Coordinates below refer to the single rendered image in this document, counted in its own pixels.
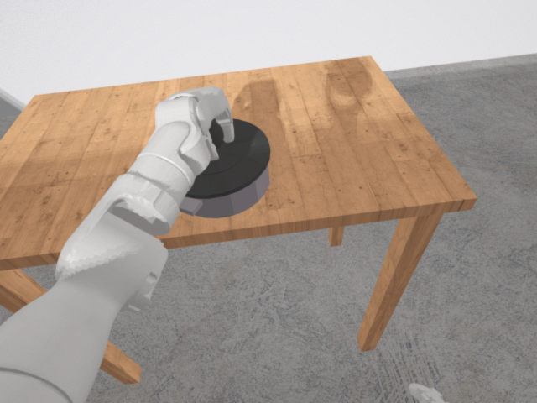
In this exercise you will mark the left robot hand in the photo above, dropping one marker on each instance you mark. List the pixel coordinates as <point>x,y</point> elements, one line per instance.
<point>220,110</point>

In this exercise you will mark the pot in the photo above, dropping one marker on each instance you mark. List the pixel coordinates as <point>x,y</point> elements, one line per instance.
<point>226,206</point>

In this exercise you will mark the table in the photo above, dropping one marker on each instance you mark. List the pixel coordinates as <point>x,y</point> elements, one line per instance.
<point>345,149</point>

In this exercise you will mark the left robot forearm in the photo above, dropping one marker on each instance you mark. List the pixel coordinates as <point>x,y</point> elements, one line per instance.
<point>148,196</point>

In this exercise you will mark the knob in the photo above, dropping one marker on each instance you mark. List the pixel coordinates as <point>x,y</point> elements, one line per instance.
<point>216,133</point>

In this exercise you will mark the lid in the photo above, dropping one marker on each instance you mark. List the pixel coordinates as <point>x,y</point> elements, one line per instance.
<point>240,163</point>

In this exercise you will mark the robot left upper arm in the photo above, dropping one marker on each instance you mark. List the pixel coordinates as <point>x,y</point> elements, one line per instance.
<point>51,349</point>

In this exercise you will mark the right robot hand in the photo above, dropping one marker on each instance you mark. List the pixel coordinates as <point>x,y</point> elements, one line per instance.
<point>424,394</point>

